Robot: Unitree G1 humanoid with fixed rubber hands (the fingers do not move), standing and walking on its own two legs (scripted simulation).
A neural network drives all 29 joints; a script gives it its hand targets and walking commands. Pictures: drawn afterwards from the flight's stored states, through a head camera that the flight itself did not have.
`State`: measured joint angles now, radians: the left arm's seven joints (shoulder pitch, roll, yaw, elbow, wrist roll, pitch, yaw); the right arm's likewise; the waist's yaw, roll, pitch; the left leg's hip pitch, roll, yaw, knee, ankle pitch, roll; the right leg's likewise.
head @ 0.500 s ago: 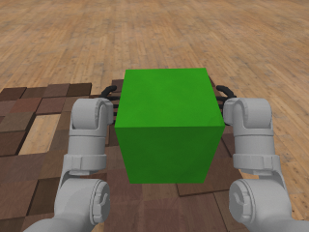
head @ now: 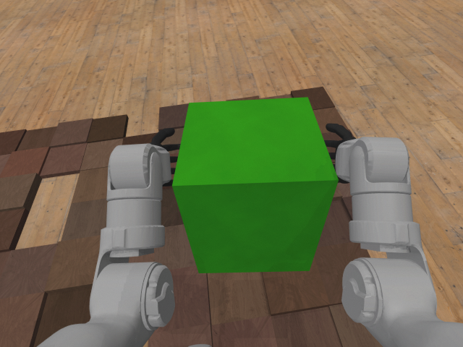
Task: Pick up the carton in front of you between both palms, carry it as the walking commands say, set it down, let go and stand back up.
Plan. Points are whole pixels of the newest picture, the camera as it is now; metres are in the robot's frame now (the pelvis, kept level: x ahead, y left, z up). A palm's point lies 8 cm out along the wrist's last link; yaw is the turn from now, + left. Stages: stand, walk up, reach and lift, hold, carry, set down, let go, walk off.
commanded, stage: carry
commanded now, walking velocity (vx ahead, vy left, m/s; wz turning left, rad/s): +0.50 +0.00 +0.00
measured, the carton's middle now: (250, 189) +0.38 +0.00 +0.06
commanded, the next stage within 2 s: none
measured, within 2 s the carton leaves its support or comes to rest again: neither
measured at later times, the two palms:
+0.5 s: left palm (196, 59) +0.70 +0.12 +0.14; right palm (326, 58) +0.67 -0.18 +0.14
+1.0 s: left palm (213, 13) +1.00 +0.10 +0.13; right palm (310, 5) +1.02 -0.20 +0.12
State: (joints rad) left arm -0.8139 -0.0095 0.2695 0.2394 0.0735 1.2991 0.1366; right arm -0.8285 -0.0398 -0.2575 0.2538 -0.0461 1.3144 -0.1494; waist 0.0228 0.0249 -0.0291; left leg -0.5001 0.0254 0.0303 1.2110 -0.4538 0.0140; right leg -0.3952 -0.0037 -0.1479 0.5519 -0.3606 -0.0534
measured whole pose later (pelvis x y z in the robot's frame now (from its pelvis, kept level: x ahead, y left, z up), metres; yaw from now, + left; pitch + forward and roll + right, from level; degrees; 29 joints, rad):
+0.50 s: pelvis +0.32 +0.00 +0.01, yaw -2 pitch +3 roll +0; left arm -0.68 -0.01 0.23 -0.01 0.05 1.25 0.11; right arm -0.70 0.00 -0.19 0.03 -0.03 1.23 -0.16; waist -0.07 0.00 0.03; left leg -0.37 -0.04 0.17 0.51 -0.17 0.12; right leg -0.51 0.00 -0.01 1.28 -0.42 -0.05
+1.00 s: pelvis +0.64 -0.07 +0.01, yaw +1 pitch +4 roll +2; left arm -0.74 0.00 0.25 0.17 0.05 1.29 0.12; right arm -0.77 0.00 -0.25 0.19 -0.09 1.30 -0.13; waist 0.06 0.00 0.01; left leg -0.65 0.03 0.03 1.30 -0.38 0.04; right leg -0.37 0.03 -0.15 0.52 -0.22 -0.13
